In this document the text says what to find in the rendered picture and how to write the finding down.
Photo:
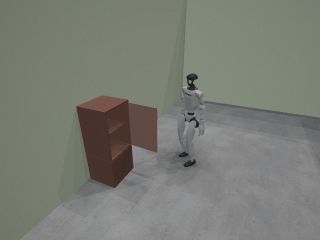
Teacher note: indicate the robot left upper arm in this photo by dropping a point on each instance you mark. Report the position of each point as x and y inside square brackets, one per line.
[200, 96]

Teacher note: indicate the robot left thigh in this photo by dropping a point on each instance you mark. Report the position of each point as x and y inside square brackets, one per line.
[191, 131]

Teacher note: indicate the left robot forearm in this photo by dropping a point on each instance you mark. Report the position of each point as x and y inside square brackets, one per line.
[202, 115]

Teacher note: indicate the right robot forearm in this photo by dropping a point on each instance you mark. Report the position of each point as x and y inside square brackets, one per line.
[183, 109]

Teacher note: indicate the robot left hand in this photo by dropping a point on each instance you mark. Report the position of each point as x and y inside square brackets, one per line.
[201, 129]

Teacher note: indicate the robot torso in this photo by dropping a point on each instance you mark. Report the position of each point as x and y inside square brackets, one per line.
[191, 104]

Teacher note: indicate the robot right upper arm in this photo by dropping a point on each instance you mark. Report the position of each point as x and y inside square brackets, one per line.
[183, 90]

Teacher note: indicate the cupboard door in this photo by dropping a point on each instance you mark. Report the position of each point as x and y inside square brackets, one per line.
[143, 126]

